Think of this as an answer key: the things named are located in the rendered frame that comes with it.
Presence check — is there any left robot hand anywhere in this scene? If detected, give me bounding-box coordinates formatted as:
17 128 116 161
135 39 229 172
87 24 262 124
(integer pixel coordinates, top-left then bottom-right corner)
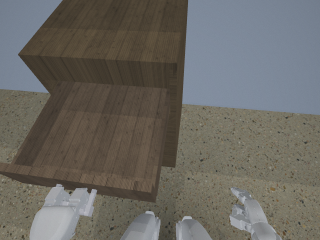
29 186 90 240

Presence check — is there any robot right thigh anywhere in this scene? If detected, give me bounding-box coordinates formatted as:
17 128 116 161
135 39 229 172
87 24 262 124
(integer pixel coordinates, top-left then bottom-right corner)
175 219 212 240

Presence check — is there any right robot hand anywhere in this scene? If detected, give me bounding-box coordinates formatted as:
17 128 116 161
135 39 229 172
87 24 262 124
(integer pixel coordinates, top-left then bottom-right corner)
229 186 268 233

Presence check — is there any left robot shin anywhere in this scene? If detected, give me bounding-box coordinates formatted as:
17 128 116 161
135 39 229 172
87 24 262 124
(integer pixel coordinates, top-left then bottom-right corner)
145 211 155 216

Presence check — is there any robot right forearm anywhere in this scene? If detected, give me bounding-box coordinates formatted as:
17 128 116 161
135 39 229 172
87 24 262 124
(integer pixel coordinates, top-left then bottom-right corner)
250 222 282 240

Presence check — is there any handle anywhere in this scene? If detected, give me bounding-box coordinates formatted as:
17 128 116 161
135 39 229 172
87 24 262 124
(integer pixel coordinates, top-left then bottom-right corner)
49 184 97 217

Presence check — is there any drawer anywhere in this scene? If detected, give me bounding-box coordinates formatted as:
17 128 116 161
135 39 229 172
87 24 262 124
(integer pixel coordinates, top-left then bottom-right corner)
0 81 170 203

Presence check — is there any cabinet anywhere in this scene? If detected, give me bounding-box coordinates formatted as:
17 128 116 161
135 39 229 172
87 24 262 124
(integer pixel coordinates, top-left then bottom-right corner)
18 0 188 168

